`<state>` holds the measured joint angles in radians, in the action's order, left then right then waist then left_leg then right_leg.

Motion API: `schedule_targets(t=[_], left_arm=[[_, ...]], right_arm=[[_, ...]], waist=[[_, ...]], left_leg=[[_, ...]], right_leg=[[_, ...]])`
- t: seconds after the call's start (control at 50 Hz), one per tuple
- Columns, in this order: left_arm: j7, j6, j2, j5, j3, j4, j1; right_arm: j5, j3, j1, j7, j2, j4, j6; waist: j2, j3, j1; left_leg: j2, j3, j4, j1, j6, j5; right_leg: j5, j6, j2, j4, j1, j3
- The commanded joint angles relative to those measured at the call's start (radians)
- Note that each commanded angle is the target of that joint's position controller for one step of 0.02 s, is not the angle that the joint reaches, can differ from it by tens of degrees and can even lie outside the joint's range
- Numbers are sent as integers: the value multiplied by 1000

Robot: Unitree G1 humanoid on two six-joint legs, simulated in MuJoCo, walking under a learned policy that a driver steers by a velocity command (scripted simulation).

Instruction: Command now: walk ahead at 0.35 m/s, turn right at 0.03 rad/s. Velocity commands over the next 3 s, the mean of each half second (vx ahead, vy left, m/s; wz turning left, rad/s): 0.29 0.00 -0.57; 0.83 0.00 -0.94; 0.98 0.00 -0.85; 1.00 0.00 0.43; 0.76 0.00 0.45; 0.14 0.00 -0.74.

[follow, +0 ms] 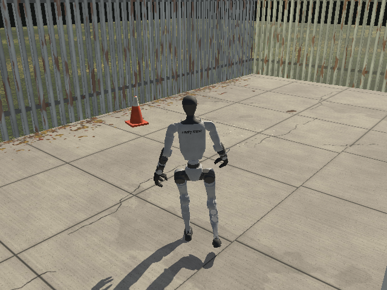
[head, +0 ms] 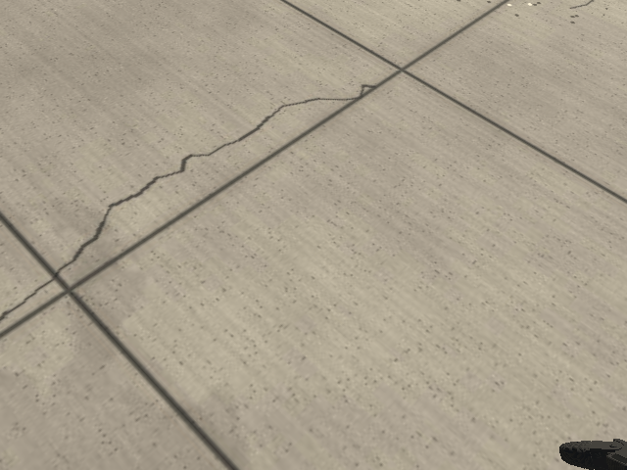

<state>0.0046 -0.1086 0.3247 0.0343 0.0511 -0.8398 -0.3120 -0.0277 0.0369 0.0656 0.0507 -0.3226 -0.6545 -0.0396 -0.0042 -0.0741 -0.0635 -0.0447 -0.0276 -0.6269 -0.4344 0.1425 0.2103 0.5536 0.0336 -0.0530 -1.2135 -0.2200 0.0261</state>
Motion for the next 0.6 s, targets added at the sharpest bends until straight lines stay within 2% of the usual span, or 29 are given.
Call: schedule_targets(t=[0.02,0.04,0.06,0.08,0.12,0.18,0.22,0.3,0.36,0.38,0.42,0.44,0.46,0.48,0.5,0.52,0.54,0.56,0.58,0.6], left_arm=[[15,10,149,33,26,66,-62],[24,38,151,26,31,49,-66],[29,65,145,22,36,32,-91],[31,82,126,9,37,25,-91],[31,86,81,-8,33,55,-41],[14,77,32,-12,26,91,36],[1,79,14,-13,25,112,76],[-34,88,7,-17,28,165,138],[-57,113,22,4,37,218,186],[-60,122,32,10,41,229,187],[-57,133,45,16,50,231,141],[-52,134,58,21,62,212,58],[-41,125,93,27,88,159,-125],[-23,114,211,23,130,111,-300],[-20,126,262,-82,115,102,-247],[-23,123,240,-80,113,152,-190],[-19,119,188,-72,96,151,-155],[-19,116,141,-60,79,150,-112],[-14,104,132,-46,71,154,-69],[-10,92,129,-45,66,163,-37]], right_arm=[[24,54,155,-8,-168,-3,-20],[25,38,98,-8,-123,-2,-29],[15,27,65,-8,-92,-9,-34],[8,24,56,-12,-73,-22,-43],[2,31,41,-40,-81,-41,-50],[6,29,16,-90,-61,-46,-33],[11,28,10,-108,-54,-49,-15],[25,39,29,-113,-73,-66,26],[40,61,62,-96,-117,-71,33],[44,66,63,-91,-124,-70,28],[47,76,41,-81,-137,-64,17],[53,80,21,-75,-142,-62,14],[61,80,-17,-71,-137,-53,13],[42,56,-92,-69,-67,-12,-1],[-32,23,-39,-30,32,64,-11],[-57,18,-87,-22,-12,64,-31],[-39,22,-120,-15,-45,64,-46],[-30,26,-85,-17,-67,44,-50],[-36,23,-66,-18,-69,45,-41],[-41,17,-39,-15,-64,33,-25]], waist=[[-23,283,75],[-18,233,46],[-17,203,17],[-32,186,11],[-65,174,13],[-53,170,30],[-55,165,52],[-63,128,82],[-67,117,90],[-65,102,81],[-63,95,42],[-57,121,-7],[-17,182,-107],[146,187,-178],[358,266,-58],[163,193,-82],[42,113,-65],[-56,39,-6],[-35,18,33],[-1,23,52]], left_leg=[[404,396,184,499,203,-743],[385,358,219,386,180,-674],[367,290,254,291,160,-657],[340,224,274,232,129,-701],[325,129,306,220,107,-757],[292,4,316,290,69,-730],[278,-59,316,335,55,-681],[301,-120,271,413,38,-644],[389,-94,280,477,35,-497],[408,-89,279,495,29,-465],[400,-125,201,505,5,-587],[368,-170,85,470,-15,-688],[298,-224,-157,344,-55,-710],[184,-217,-529,19,-106,-362],[-42,-70,-776,-428,-163,377],[37,95,-819,-559,-156,345],[84,111,-772,-563,-155,262],[126,97,-651,-480,-164,174],[145,89,-558,-380,-179,143],[147,72,-498,-293,-196,109]], right_leg=[[-57,-69,-21,-132,-449,116],[-104,-91,-47,-111,-406,105],[-142,-103,-58,-78,-360,105],[-181,-108,-62,-33,-319,96],[-261,-117,-67,29,-341,66],[-404,-113,-67,186,-388,23],[-486,-109,-57,296,-382,-14],[-485,-68,-30,464,-370,-79],[-339,1,-39,455,-384,-96],[-279,27,-38,451,-387,-102],[-176,79,-2,475,-318,-146],[-158,109,39,518,-196,-179],[-206,162,86,627,60,-164],[-168,254,-31,704,298,137],[-30,398,-179,937,524,762],[34,400,-249,1008,509,807],[44,375,-243,989,410,694],[-24,324,-200,993,263,566],[-100,287,-144,1005,154,471],[-136,267,-91,1025,89,401]])
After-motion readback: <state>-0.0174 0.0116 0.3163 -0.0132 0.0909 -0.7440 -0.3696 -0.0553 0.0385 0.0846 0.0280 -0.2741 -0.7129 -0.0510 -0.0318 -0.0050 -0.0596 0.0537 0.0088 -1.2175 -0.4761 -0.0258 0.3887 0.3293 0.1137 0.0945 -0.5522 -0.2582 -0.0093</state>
